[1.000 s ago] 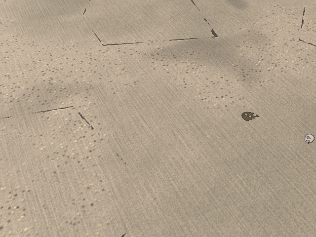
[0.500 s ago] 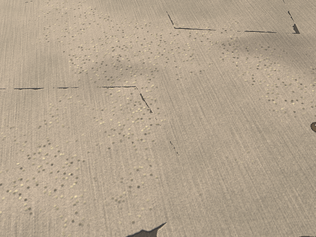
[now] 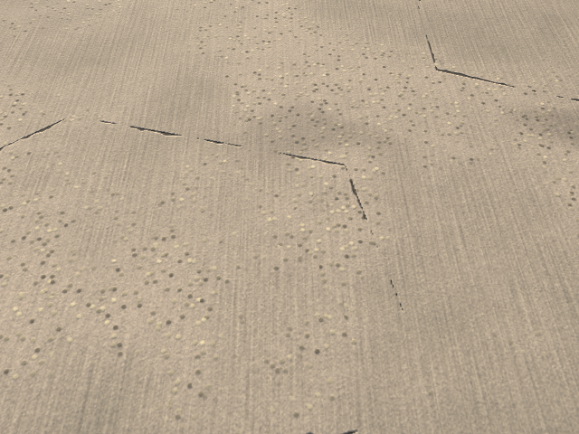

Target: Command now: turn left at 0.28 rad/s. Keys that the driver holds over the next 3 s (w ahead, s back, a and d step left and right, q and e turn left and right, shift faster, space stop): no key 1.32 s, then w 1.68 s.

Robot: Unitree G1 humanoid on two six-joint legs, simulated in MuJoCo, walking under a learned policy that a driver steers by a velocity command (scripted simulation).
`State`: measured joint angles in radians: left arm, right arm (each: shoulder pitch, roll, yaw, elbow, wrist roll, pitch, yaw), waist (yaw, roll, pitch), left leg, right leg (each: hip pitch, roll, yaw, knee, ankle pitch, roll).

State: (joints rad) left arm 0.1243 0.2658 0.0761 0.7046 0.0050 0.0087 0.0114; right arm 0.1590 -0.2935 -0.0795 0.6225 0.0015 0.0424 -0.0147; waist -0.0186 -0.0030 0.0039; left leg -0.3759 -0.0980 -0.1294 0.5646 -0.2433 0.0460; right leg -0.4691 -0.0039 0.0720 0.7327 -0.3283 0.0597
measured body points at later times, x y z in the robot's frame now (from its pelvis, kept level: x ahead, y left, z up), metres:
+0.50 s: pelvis +0.04 -0.02 +0.00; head +0.05 -0.02 +0.45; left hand +0.20 +0.23 -0.09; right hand +0.20 -0.27 -0.10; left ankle +0.03 +0.10 -0.73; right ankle +0.03 -0.14 -0.73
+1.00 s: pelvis +0.05 -0.04 +0.00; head +0.05 -0.04 +0.45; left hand +0.18 +0.22 -0.10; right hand +0.20 -0.28 -0.11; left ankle +0.03 +0.10 -0.73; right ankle +0.03 -0.14 -0.73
